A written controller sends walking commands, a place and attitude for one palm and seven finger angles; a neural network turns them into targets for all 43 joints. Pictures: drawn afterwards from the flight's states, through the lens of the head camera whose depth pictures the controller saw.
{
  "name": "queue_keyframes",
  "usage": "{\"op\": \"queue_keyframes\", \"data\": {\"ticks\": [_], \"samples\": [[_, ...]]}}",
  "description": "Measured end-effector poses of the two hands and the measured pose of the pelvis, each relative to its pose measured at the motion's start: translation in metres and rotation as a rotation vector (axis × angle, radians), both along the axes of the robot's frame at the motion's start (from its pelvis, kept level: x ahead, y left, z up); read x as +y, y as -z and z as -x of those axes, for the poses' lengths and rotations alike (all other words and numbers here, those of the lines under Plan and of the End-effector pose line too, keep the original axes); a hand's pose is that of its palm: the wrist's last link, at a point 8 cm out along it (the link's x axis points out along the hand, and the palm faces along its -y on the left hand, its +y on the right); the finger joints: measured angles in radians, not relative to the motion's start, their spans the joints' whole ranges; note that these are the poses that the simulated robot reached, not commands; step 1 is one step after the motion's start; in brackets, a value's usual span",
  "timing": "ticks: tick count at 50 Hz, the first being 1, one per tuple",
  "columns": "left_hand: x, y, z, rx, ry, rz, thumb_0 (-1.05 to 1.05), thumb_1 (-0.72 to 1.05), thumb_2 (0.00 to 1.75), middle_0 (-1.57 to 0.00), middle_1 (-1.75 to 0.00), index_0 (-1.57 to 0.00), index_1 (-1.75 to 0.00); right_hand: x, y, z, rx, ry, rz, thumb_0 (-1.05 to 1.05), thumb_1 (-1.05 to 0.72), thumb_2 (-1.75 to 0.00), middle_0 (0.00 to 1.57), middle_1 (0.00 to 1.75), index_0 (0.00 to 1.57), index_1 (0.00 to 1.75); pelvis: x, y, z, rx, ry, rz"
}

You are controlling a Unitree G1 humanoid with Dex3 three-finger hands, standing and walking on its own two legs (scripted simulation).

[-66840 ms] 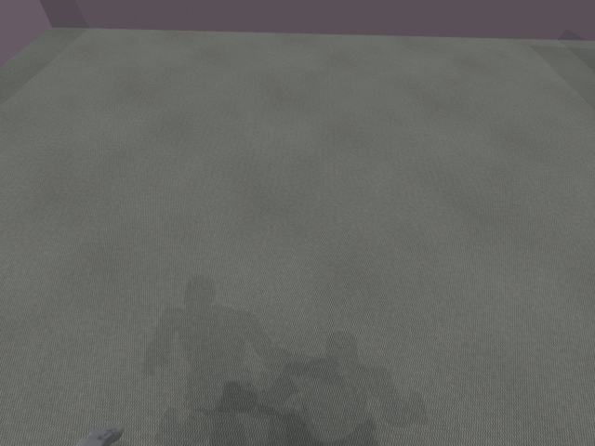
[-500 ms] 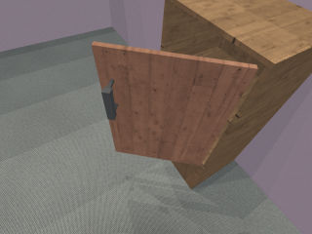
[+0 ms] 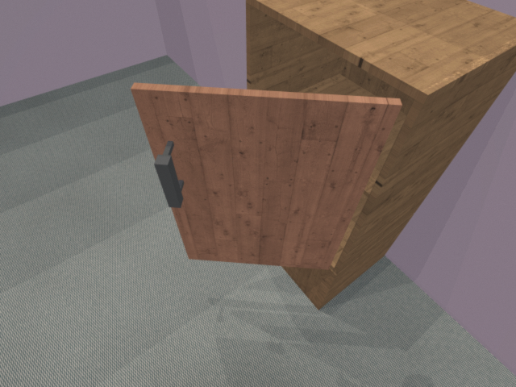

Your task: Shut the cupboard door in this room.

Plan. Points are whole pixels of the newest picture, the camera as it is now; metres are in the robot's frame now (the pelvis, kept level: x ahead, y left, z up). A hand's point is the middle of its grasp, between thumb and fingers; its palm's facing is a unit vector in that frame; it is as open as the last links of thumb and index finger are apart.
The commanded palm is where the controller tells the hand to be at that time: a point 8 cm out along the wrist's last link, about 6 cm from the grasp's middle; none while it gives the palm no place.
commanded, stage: look again from close up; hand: left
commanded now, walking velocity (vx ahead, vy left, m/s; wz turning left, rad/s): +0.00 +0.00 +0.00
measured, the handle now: (172, 174) +0.48 +0.19 +0.02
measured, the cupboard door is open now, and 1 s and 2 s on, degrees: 49 49 49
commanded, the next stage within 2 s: shuffle to correct the standing spot in 0.50 s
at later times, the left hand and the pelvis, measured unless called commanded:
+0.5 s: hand out of the picture -0.02 +0.16 -0.18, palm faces +0.03 -0.98 -0.20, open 7.3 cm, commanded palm none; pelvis -0.02 -0.02 +0.00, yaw +0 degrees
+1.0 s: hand out of the picture -0.03 +0.22 -0.19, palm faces -0.02 -0.99 -0.15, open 7.4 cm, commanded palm none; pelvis +0.00 +0.06 +0.00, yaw -2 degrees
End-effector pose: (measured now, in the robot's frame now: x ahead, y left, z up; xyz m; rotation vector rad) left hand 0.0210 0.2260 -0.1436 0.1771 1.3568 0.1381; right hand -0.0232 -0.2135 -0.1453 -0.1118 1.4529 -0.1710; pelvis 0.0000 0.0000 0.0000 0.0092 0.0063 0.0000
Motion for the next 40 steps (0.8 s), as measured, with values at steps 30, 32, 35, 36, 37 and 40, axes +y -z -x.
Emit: {"op": "queue_keyframes", "data": {"ticks": [30, 32, 35, 36, 37, 40], "samples": [[-0.007, 0.002, 0.054, -0.036, -0.027, 0.000, 0.00, 0.91, 0.90, -0.20, -0.30, -0.20, -0.30, -0.032, -0.013, -0.051, -0.224, -0.074, 0.054, 0.01, -0.91, -0.89, 0.20, 0.30, 0.20, 0.30, -0.010, 0.000, 0.029, -0.047, 0.003, 0.018], [-0.002, 0.001, 0.056, -0.033, -0.025, -0.003, 0.00, 0.91, 0.90, -0.20, -0.30, -0.20, -0.30, -0.029, -0.014, -0.046, -0.216, -0.076, 0.054, 0.01, -0.91, -0.89, 0.20, 0.30, 0.20, 0.30, -0.006, -0.001, 0.032, -0.048, 0.003, 0.019], [0.005, 0.002, 0.061, -0.026, -0.027, -0.004, 0.00, 0.91, 0.90, -0.20, -0.30, -0.20, -0.30, -0.022, -0.012, -0.036, -0.191, -0.075, 0.051, 0.01, -0.91, -0.89, 0.20, 0.30, 0.20, 0.30, -0.001, -0.001, 0.033, -0.046, 0.002, 0.022], [0.007, 0.003, 0.063, -0.022, -0.030, -0.002, 0.00, 0.91, 0.90, -0.20, -0.30, -0.20, -0.30, -0.020, -0.012, -0.032, -0.179, -0.074, 0.049, 0.01, -0.91, -0.89, 0.20, 0.30, 0.20, 0.30, 0.002, 0.000, 0.033, -0.045, 0.002, 0.024], [0.009, 0.004, 0.064, -0.016, -0.033, 0.002, 0.00, 0.91, 0.90, -0.20, -0.30, -0.20, -0.30, -0.016, -0.011, -0.028, -0.165, -0.073, 0.047, 0.01, -0.91, -0.89, 0.20, 0.30, 0.20, 0.30, 0.004, 0.000, 0.032, -0.045, 0.002, 0.026], [0.016, 0.009, 0.070, 0.005, -0.050, 0.018, 0.00, 0.91, 0.90, -0.19, -0.30, -0.20, -0.30, -0.005, -0.008, -0.014, -0.118, -0.062, 0.045, 0.01, -0.91, -0.89, 0.20, 0.30, 0.20, 0.30, 0.014, 0.002, 0.027, -0.042, 0.000, 0.036]]}}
